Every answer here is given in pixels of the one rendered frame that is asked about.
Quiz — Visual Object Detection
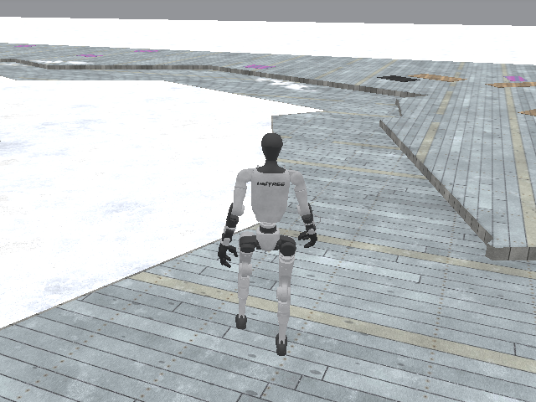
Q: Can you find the left robot upper arm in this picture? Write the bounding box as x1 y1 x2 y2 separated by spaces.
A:
231 168 254 216

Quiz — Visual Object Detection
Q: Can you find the robot torso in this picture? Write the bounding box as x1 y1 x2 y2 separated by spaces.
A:
251 165 290 251

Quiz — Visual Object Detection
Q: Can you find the left robot hand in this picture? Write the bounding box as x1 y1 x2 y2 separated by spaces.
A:
218 243 238 268

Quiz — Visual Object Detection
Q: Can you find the right robot hand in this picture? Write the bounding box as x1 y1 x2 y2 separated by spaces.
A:
298 231 317 248

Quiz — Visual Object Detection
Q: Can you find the right robot thigh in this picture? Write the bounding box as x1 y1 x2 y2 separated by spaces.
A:
276 235 296 302

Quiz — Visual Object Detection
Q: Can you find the robot right forearm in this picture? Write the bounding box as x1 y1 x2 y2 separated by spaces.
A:
301 203 317 235

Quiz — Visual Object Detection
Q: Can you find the robot left forearm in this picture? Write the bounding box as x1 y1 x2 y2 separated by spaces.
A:
220 203 239 246

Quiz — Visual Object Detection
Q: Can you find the right robot upper arm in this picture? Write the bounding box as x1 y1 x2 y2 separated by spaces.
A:
288 170 310 216

